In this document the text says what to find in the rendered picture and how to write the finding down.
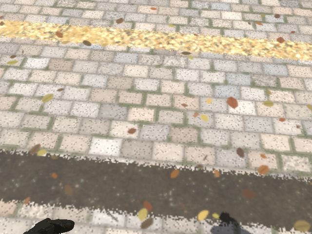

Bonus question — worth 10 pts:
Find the left robot hand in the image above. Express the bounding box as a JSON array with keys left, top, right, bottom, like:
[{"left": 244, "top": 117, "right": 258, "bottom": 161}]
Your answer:
[{"left": 23, "top": 217, "right": 75, "bottom": 234}]

